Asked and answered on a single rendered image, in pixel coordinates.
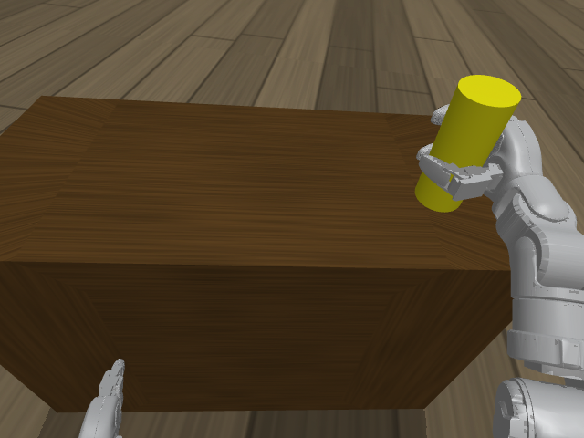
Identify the right robot hand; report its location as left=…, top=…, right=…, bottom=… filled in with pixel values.
left=416, top=104, right=543, bottom=201

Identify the left robot hand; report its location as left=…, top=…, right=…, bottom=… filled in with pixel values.
left=78, top=359, right=125, bottom=438

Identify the can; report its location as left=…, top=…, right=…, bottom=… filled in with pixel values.
left=415, top=75, right=521, bottom=213

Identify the right robot arm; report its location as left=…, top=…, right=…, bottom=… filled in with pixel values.
left=492, top=175, right=584, bottom=438

